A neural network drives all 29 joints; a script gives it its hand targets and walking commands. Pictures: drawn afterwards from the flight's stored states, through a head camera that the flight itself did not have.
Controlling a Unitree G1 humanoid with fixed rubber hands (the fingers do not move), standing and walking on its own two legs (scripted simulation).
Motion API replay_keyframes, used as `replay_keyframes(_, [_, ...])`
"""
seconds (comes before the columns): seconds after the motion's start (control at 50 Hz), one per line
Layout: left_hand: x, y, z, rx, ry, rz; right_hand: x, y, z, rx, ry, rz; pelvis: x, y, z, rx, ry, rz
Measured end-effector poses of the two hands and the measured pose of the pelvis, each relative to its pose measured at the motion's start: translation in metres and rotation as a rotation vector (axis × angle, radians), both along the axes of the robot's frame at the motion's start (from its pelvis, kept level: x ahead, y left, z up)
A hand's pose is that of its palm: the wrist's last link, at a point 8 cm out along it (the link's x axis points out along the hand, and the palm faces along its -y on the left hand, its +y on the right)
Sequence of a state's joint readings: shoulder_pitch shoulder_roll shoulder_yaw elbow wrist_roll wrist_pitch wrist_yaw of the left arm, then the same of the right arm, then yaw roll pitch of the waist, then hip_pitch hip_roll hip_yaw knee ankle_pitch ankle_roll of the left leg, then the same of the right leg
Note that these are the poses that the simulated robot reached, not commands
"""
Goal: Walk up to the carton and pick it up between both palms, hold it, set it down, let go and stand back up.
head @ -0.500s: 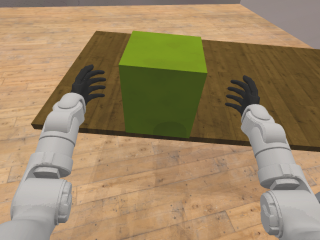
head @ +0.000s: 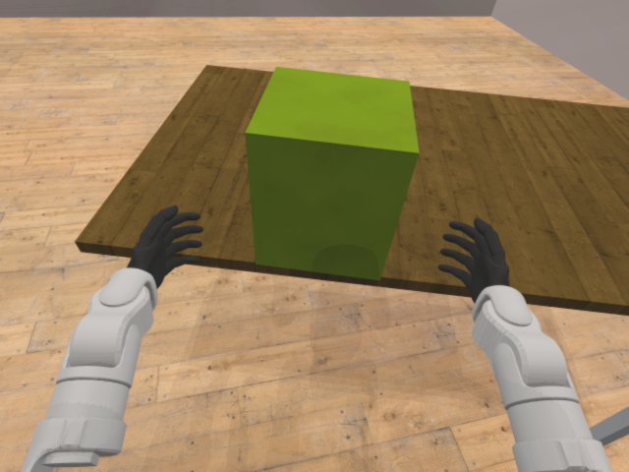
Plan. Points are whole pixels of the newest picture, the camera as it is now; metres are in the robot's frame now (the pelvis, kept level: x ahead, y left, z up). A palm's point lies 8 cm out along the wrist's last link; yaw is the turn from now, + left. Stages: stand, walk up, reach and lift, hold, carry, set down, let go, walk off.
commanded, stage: set down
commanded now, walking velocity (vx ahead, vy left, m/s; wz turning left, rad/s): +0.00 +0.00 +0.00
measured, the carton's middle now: (329, 176) +0.52 -0.01 +0.10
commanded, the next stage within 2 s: let go in 1.60 s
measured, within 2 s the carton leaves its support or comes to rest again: neither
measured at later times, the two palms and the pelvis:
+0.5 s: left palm (133, 330) +0.26 +0.23 +0.06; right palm (484, 339) +0.25 -0.19 +0.07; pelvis +0.00 +0.00 +0.00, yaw -1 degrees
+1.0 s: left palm (141, 383) +0.22 +0.23 +0.00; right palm (480, 393) +0.21 -0.20 +0.00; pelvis +0.02 +0.00 +0.00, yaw -2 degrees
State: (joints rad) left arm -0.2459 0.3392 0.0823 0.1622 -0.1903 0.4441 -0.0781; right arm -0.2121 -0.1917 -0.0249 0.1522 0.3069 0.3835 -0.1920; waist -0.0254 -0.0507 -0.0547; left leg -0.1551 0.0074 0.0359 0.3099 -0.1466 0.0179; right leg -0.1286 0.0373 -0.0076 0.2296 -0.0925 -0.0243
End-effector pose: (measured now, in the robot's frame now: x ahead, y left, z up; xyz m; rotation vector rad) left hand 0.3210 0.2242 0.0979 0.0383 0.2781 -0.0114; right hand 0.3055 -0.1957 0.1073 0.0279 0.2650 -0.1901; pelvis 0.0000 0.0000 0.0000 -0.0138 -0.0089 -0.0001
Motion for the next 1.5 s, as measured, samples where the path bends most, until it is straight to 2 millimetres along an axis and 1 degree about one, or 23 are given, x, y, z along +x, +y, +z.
replay_keyframes(0.08, [-0.015,0.001,-0.008,0.007,0.006,-0.013,-0.013,-0.003,-0.009,-0.006,-0.004,-0.019,0.000,0.001,-0.001,-0.002,-0.001,0.005])
replay_keyframes(0.2, [-0.027,0.000,-0.017,0.003,0.026,-0.031,-0.026,-0.008,-0.012,-0.007,-0.020,-0.034,-0.002,0.003,-0.001,-0.003,0.003,-0.003])
replay_keyframes(0.26, [-0.031,0.001,-0.021,0.000,0.032,-0.038,-0.031,-0.006,-0.016,-0.008,-0.018,-0.024,-0.002,0.004,-0.001,-0.004,0.003,-0.010])
replay_keyframes(0.36, [-0.040,0.004,-0.022,0.004,0.008,-0.031,-0.038,0.001,-0.023,-0.001,-0.008,0.004,-0.001,0.004,-0.001,-0.004,-0.006,-0.015])
replay_keyframes(0.42, [-0.049,0.008,-0.031,0.001,0.041,-0.016,-0.045,0.005,-0.033,0.002,0.030,0.017,0.000,0.004,0.000,-0.005,-0.013,-0.014])
replay_keyframes(0.48, [-0.060,0.011,-0.039,0.002,0.067,-0.004,-0.052,0.005,-0.040,-0.004,0.049,0.016,0.001,0.004,0.000,-0.006,-0.021,-0.012])
replay_keyframes(0.6, [-0.078,0.006,-0.057,0.009,0.122,-0.006,-0.061,0.000,-0.052,-0.010,0.079,0.013,0.002,0.005,-0.001,-0.008,-0.022,-0.010])
replay_keyframes(0.68, [-0.079,0.001,-0.068,0.000,0.163,-0.007,-0.062,-0.006,-0.065,-0.023,0.132,0.022,0.002,0.005,-0.001,-0.007,-0.014,-0.009])
replay_keyframes(0.78, [-0.076,-0.001,-0.073,0.014,0.182,0.001,-0.063,-0.007,-0.076,-0.024,0.171,0.034,0.007,0.004,0.000,-0.006,0.008,-0.018])
replay_keyframes(0.84, [-0.079,0.001,-0.080,0.026,0.232,0.008,-0.071,-0.005,-0.088,-0.011,0.227,0.031,0.013,0.003,0.001,-0.005,0.006,-0.026])
replay_keyframes(0.92, [-0.093,0.005,-0.094,0.038,0.340,0.030,-0.086,-0.001,-0.103,0.002,0.318,0.029,0.020,0.001,0.001,-0.004,0.005,-0.029])
replay_keyframes(0.98, [-0.102,0.005,-0.101,0.035,0.386,0.041,-0.093,-0.001,-0.107,0.004,0.354,0.026,0.022,0.000,0.001,-0.003,0.004,-0.027])
replay_keyframes(1.08, [-0.106,0.000,-0.099,0.045,0.375,0.029,-0.094,-0.007,-0.104,-0.009,0.337,0.029,0.023,0.000,0.001,-0.002,0.009,-0.032])
replay_keyframes(1.2, [-0.119,0.000,-0.109,0.054,0.433,0.032,-0.107,-0.011,-0.114,-0.007,0.373,0.015,0.023,-0.001,0.001,0.000,-0.005,-0.038])
replay_keyframes(1.32, [-0.136,0.000,-0.123,0.054,0.498,0.056,-0.122,-0.007,-0.130,0.010,0.437,0.018,0.017,-0.003,0.001,0.003,-0.011,-0.038])
replay_keyframes(1.38, [-0.145,-0.001,-0.133,0.054,0.544,0.058,-0.132,-0.008,-0.141,0.010,0.486,0.017,0.014,-0.004,0.000,0.004,-0.014,-0.038])
replay_keyframes(1.44, [-0.152,-0.002,-0.138,0.060,0.562,0.067,-0.139,-0.012,-0.147,0.001,0.505,0.012,0.011,-0.004,0.000,0.006,-0.011,-0.039])
replay_keyframes(1.5, [-0.154,-0.001,-0.142,0.072,0.569,0.079,-0.141,-0.018,-0.151,-0.020,0.511,0.013,0.009,-0.004,-0.001,0.008,-0.007,-0.039])
